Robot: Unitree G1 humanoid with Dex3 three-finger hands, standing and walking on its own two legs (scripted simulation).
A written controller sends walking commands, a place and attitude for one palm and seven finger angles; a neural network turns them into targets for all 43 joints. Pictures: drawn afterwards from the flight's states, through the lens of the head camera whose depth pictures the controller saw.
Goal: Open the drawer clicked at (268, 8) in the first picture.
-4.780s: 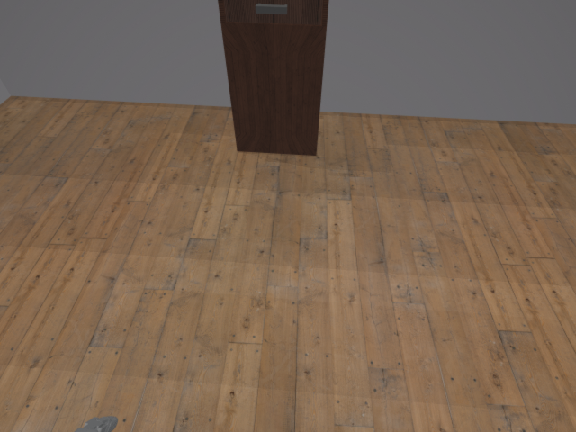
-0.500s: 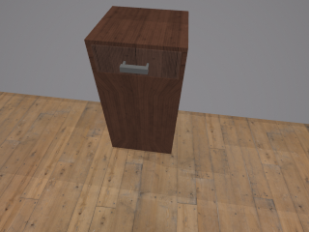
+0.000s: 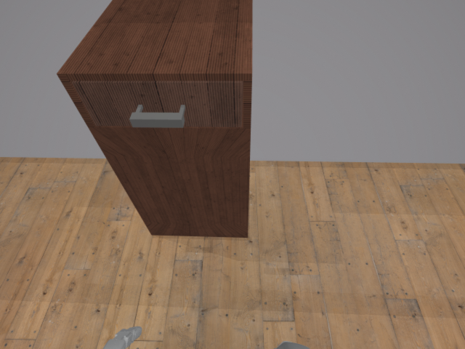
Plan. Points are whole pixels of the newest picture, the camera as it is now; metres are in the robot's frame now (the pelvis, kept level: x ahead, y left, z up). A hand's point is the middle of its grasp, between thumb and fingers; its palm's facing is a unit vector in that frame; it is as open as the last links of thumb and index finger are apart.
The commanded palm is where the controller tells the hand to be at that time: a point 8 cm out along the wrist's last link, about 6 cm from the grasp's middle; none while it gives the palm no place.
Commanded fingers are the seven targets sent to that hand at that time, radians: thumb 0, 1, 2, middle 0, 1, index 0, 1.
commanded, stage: take the last steps up to it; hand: left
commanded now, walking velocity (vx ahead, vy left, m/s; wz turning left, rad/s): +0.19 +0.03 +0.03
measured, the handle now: (159, 114) +0.64 +0.19 +0.01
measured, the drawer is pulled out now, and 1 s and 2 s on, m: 0.00 0.00 0.00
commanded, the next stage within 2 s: come to a stop and stand still in 0.12 s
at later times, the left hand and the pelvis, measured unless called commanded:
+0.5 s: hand out of the picture +0.08 +0.19 -0.17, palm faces +0.07 -0.98 -0.19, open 7.3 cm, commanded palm none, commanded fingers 0.00 0.90 0.90 -0.20 -0.30 -0.20 -0.30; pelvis +0.10 +0.02 +0.01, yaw +0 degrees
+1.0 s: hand out of the picture +0.10 +0.13 -0.12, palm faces +0.07 -0.96 -0.29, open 7.3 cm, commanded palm none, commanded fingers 0.00 0.90 0.90 -0.20 -0.30 -0.20 -0.30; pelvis +0.07 -0.06 +0.03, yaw +1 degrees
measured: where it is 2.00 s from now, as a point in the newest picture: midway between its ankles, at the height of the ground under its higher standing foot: outside the picture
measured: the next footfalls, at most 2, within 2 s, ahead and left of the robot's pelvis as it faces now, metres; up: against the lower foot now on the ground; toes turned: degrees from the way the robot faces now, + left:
left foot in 0.32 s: +0.20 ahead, +0.13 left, +0.00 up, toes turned +8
right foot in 0.70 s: +0.11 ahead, -0.14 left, +0.00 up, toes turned -4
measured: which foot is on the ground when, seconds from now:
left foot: up 0.00-0.30, down 0.32-0.72, up 0.74-1.00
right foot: down 0.00-0.34, up 0.36-0.68, down 0.70-1.00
